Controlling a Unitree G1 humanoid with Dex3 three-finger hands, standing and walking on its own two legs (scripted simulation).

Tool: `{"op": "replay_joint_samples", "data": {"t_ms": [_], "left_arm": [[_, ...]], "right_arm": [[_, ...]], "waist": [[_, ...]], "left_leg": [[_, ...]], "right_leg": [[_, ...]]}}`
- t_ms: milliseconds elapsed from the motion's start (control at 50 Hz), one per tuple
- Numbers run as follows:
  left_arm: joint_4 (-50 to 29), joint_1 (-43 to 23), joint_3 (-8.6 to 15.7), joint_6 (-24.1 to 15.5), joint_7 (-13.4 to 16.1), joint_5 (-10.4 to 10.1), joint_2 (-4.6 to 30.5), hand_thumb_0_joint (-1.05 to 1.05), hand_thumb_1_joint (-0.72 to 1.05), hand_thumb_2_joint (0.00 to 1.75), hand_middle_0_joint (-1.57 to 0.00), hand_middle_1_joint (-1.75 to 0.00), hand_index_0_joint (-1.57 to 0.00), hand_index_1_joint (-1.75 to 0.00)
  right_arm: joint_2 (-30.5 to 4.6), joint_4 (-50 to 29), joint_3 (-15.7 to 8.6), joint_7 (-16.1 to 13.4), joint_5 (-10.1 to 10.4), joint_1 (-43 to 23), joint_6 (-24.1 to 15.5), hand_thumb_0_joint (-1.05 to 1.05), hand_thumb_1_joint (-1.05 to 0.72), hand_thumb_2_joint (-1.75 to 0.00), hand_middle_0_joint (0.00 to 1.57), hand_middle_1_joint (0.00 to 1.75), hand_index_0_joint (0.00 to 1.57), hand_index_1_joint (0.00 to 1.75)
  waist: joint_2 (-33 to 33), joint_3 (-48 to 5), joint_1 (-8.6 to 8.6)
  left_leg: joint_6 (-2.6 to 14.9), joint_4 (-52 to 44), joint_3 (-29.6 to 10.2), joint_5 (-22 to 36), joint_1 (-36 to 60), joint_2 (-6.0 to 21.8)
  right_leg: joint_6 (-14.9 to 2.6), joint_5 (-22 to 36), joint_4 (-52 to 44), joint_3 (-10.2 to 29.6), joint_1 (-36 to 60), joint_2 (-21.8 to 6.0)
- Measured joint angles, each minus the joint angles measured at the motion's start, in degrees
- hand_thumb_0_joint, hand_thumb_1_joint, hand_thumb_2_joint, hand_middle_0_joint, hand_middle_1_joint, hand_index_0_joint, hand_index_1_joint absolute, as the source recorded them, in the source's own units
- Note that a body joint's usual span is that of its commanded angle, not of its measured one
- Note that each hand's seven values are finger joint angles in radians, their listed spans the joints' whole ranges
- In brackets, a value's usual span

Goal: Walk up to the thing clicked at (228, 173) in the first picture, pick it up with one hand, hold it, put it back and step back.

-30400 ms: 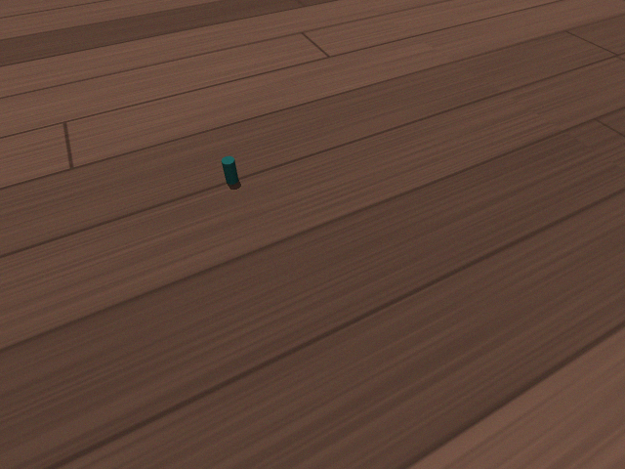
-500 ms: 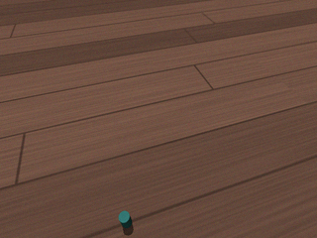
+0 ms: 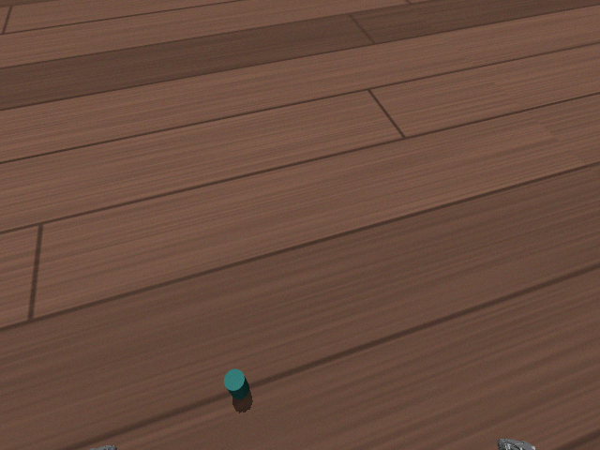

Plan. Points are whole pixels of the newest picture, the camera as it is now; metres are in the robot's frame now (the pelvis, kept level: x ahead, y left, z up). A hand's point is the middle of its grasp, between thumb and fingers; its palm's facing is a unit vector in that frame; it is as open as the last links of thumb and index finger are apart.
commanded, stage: step back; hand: left
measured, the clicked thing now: (237, 384) +0.35 +0.20 -0.71
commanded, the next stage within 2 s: none
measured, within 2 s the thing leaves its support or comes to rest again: neither
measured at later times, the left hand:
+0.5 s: hand out of the picture +0.05 +0.30 -0.17, palm faces -0.07 -0.93 -0.37, open 7.4 cm
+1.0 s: hand out of the picture -0.07 +0.31 -0.16, palm faces +0.00 -0.92 -0.39, open 7.4 cm
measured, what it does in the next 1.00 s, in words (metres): walks backwards: left foot, then right foot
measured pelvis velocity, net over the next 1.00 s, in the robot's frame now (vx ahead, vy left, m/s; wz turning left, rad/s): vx -0.21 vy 0.04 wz -0.01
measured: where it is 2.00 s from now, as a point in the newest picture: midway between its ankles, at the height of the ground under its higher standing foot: outside the picture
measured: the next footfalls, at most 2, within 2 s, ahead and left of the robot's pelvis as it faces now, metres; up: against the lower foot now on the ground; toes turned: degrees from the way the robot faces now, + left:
left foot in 0.24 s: +0.00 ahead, +0.14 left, +0.00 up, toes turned -1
right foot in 0.62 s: -0.09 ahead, -0.10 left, +0.00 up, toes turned +0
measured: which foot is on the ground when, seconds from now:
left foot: down 0.00-0.10, up 0.12-0.22, down 0.24-0.64, up 0.66-0.94, down 0.96-1.00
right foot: down 0.00-0.24, up 0.26-0.60, down 0.62-0.98, up 1.00-1.00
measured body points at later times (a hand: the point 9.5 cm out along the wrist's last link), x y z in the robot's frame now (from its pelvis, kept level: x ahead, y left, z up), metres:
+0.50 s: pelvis -0.08 +0.04 -0.01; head -0.01 +0.05 +0.43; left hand +0.05 +0.34 -0.15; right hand -0.02 -0.28 -0.13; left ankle -0.04 +0.14 -0.74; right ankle -0.12 -0.10 -0.67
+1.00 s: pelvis -0.21 +0.04 -0.02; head -0.15 +0.06 +0.42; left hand -0.08 +0.36 -0.14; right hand -0.12 -0.28 -0.14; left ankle -0.20 +0.15 -0.74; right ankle -0.14 -0.09 -0.74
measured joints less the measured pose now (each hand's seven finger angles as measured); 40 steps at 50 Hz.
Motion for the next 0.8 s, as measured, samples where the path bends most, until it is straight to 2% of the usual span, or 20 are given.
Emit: {"op": "replay_joint_samples", "data": {"t_ms": [60,100,180,200,240,260,280,320,360,420,480,540,580,600,620,640,660,700,740,800], "left_arm": [[-2.4,-0.8,0.5,0.6,0.1,0.2,0.8,0.00,0.90,0.90,-0.21,-0.30,-0.21,-0.30],[-3.9,-1.4,0.6,1.0,0.1,0.4,1.0,0.00,0.90,0.90,-0.21,-0.30,-0.21,-0.29],[-6.5,-1.9,0.9,1.6,0.3,1.6,1.5,0.00,0.90,0.90,-0.21,-0.30,-0.21,-0.30],[-7.0,-2.0,0.9,1.8,0.4,1.8,1.7,0.01,0.90,0.90,-0.21,-0.30,-0.21,-0.30],[-8.2,-2.4,0.8,2.2,0.5,1.7,2.1,0.01,0.90,0.90,-0.21,-0.30,-0.21,-0.30],[-8.9,-2.9,0.8,2.5,0.5,1.5,2.4,0.01,0.90,0.90,-0.21,-0.30,-0.21,-0.30],[-9.5,-3.7,1.0,2.7,0.7,1.3,2.7,0.01,0.90,0.90,-0.21,-0.30,-0.21,-0.30],[-10.4,-4.4,1.4,3.0,1.4,1.1,3.0,0.01,0.90,0.90,-0.21,-0.30,-0.21,-0.29],[-10.7,-4.2,1.3,3.1,1.7,0.8,3.0,0.01,0.90,0.90,-0.21,-0.30,-0.21,-0.29],[-11.2,-2.8,1.2,2.9,1.3,0.6,2.6,0.00,0.90,0.90,-0.21,-0.30,-0.20,-0.29],[-11.5,-1.2,1.2,2.9,0.9,0.7,2.3,0.00,0.90,0.90,-0.21,-0.30,-0.20,-0.29],[-11.8,0.1,1.4,2.9,0.4,0.8,2.0,0.00,0.90,0.90,-0.21,-0.30,-0.21,-0.29],[-11.8,0.9,1.6,2.5,0.1,0.9,1.8,0.01,0.90,0.90,-0.21,-0.30,-0.21,-0.29],[-11.8,1.4,1.7,2.3,0.0,1.0,1.7,0.01,0.90,0.90,-0.21,-0.30,-0.21,-0.29],[-11.6,1.7,1.8,1.9,0.0,1.2,1.5,0.01,0.90,0.90,-0.21,-0.30,-0.21,-0.29],[-11.2,1.7,1.9,1.7,0.1,1.6,0.6,0.01,0.90,0.90,-0.21,-0.30,-0.21,-0.29],[-11.2,2.0,1.7,1.6,-0.1,1.7,0.1,0.01,0.90,0.90,-0.21,-0.30,-0.21,-0.29],[-11.8,3.0,1.3,1.5,-0.5,1.8,-0.2,0.01,0.90,0.90,-0.21,-0.30,-0.21,-0.29],[-12.4,3.5,1.1,1.5,-0.4,1.6,-0.9,0.01,0.90,0.90,-0.21,-0.30,-0.21,-0.30],[-13.7,3.6,1.1,1.7,-0.1,1.8,-1.2,0.01,0.90,0.90,-0.21,-0.30,-0.21,-0.30]], "right_arm": [[-1.1,-2.1,-0.7,0.1,0.1,-0.7,0.7,0.01,-0.90,-0.90,0.21,0.30,0.20,0.30],[-2.0,-3.4,-1.2,0.0,0.0,-0.8,1.2,0.01,-0.90,-0.90,0.21,0.30,0.20,0.30],[-3.0,-5.9,-2.1,0.4,0.0,0.3,2.2,0.01,-0.90,-0.90,0.21,0.30,0.20,0.30],[-3.0,-6.5,-2.2,0.5,0.1,1.0,2.0,0.01,-0.90,-0.90,0.21,0.30,0.20,0.30],[-3.1,-7.4,-2.3,0.6,-0.2,3.0,1.2,0.01,-0.90,-0.90,0.21,0.30,0.20,0.30],[-3.1,-7.6,-2.6,0.5,-0.8,3.7,0.8,0.01,-0.90,-0.90,0.21,0.30,0.20,0.30],[-2.5,-7.5,-2.6,0.3,-1.4,4.1,0.6,0.01,-0.90,-0.90,0.21,0.30,0.20,0.30],[-1.4,-7.6,-2.1,0.2,-1.7,4.7,0.7,0.01,-0.90,-0.90,0.21,0.30,0.20,0.30],[-0.3,-7.8,-1.7,-0.2,-2.0,5.3,0.9,0.01,-0.90,-0.90,0.21,0.30,0.20,0.30],[0.4,-9.1,-1.3,-1.1,-2.1,5.4,0.9,0.01,-0.90,-0.90,0.21,0.30,0.20,0.30],[0.6,-10.9,-1.3,-1.6,-1.9,5.2,0.4,0.01,-0.90,-0.90,0.21,0.30,0.20,0.30],[0.3,-12.7,-1.1,-1.7,-1.8,4.6,0.2,0.01,-0.90,-0.90,0.21,0.30,0.20,0.30],[-0.1,-13.4,-0.9,-1.5,-1.7,4.2,0.4,0.01,-0.90,-0.90,0.21,0.30,0.20,0.30],[-0.5,-13.7,-0.8,-1.4,-1.5,4.0,0.6,0.01,-0.90,-0.90,0.21,0.30,0.20,0.30],[-0.9,-13.7,-0.8,-1.4,-1.3,3.8,0.9,0.01,-0.90,-0.90,0.21,0.30,0.20,0.30],[-1.5,-13.4,-1.0,-1.4,-1.0,3.2,1.2,0.01,-0.90,-0.90,0.21,0.30,0.20,0.30],[-1.8,-12.9,-1.1,-1.5,-0.7,2.9,1.6,0.01,-0.90,-0.90,0.21,0.30,0.20,0.30],[-1.7,-12.2,-1.3,-1.7,-0.4,2.6,2.4,0.01,-0.90,-0.90,0.21,0.30,0.20,0.30],[-2.1,-11.9,-1.3,-1.8,0.1,3.0,2.4,0.01,-0.90,-0.90,0.21,0.30,0.20,0.30],[-2.9,-12.0,-1.1,-2.0,0.3,4.1,1.7,0.01,-0.90,-0.90,0.21,0.30,0.20,0.30]], "waist": [[0.3,1.4,-0.07],[0.7,2.2,-0.13],[-0.8,2.8,0.06],[-1.3,2.6,-0.08],[-1.8,1.7,-0.49],[-2.0,1.8,-0.64],[-2.8,2.6,-0.47],[-3.5,3.8,-0.56],[-3.6,4.2,-0.73],[-2.9,4.6,-0.64],[-2.2,5.2,-0.76],[-1.5,5.6,-0.74],[-1.2,5.4,-0.58],[-0.9,5.1,-0.43],[-0.3,4.9,-0.23],[1.7,5.3,-0.54],[2.6,5.2,-0.88],[1.7,4.6,-0.01],[1.4,3.9,0.62],[1.3,3.0,1.17]], "left_leg": [[0.30,4.8,-0.4,-1.4,-3.4,0.1],[1.29,9.1,-0.9,-2.3,-5.9,-0.3],[2.99,23.2,-1.8,-14.0,-9.2,-3.4],[3.16,23.2,-1.5,-14.2,-8.6,-3.5],[2.82,16.3,-1.1,-7.9,-5.6,-2.5],[1.87,15.0,-1.2,-9.9,-5.2,-2.6],[1.77,15.7,-0.9,-10.7,-5.5,-3.1],[1.98,15.7,-0.9,-9.9,-5.9,-2.9],[2.11,13.5,-0.8,-8.0,-5.6,-2.5],[2.44,10.9,-0.1,-5.8,-5.5,-1.5],[2.57,10.1,0.7,-4.5,-6.0,-0.8],[2.26,10.9,1.7,-3.9,-7.3,-0.1],[1.74,12.4,2.2,-4.0,-8.6,0.2],[1.42,13.7,2.4,-4.3,-9.5,0.5],[1.01,15.3,2.4,-4.7,-10.4,0.9],[0.73,16.6,1.3,-4.9,-11.0,2.0],[0.89,18.2,-0.4,-7.2,-11.7,1.5],[0.75,27.2,-3.5,-15.3,-13.7,-2.7],[0.52,36.2,-6.2,-16.9,-15.1,-6.2],[-0.09,40.4,-7.3,-17.0,-14.3,-7.8]], "right_leg": [[-0.25,-1.3,4.3,-0.3,-3.0,0.1],[-0.34,-2.2,6.9,-0.5,-4.7,-0.1],[0.01,-3.5,11.5,0.7,-7.8,-2.1],[0.39,-3.6,12.3,0.9,-8.6,-2.6],[1.05,-4.5,14.8,1.0,-10.7,-3.1],[0.32,-5.3,17.4,1.9,-12.4,-2.9],[-0.53,-9.3,21.1,4.7,-13.7,-1.7],[-1.54,-17.2,29.8,9.8,-15.9,3.1],[-1.97,-18.8,37.0,11.6,-17.5,6.6],[-1.28,-17.5,42.2,10.6,-18.2,8.1],[-0.14,-17.0,40.3,9.9,-16.2,7.5],[0.29,-16.2,32.2,8.6,-12.6,5.6],[-0.01,-14.0,24.1,7.3,-9.5,4.1],[-0.40,-11.2,18.7,6.4,-7.3,3.6],[-0.87,-8.4,14.1,5.7,-5.5,3.5],[-1.13,-7.7,13.3,4.7,-4.9,4.6],[-1.35,-7.6,13.6,4.0,-5.1,5.0],[-1.81,-7.3,14.4,4.8,-6.1,3.8],[-1.74,-5.7,12.9,5.3,-6.3,2.8],[-1.47,-3.3,10.8,5.3,-7.2,1.8]]}}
